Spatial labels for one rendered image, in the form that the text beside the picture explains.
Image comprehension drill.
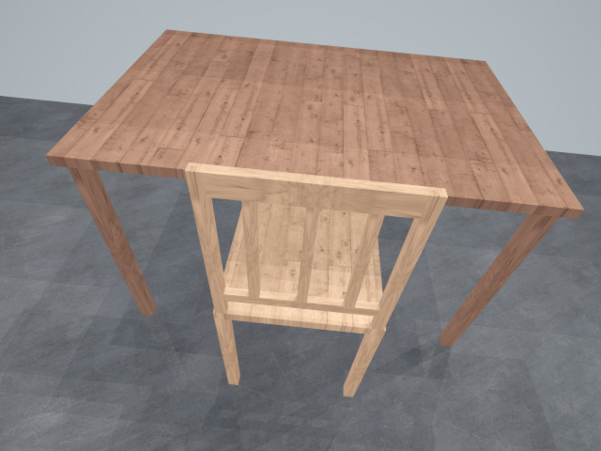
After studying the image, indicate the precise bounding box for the chair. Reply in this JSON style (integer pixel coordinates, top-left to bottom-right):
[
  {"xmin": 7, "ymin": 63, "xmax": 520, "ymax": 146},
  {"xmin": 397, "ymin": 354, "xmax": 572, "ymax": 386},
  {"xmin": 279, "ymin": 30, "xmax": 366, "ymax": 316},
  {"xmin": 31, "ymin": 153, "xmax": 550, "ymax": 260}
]
[{"xmin": 185, "ymin": 163, "xmax": 448, "ymax": 397}]

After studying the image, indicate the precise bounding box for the table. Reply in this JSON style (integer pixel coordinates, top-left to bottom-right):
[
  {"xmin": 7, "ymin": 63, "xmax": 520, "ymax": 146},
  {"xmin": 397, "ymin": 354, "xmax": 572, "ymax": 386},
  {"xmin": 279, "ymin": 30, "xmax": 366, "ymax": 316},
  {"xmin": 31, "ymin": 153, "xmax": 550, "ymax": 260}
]
[{"xmin": 45, "ymin": 29, "xmax": 584, "ymax": 347}]

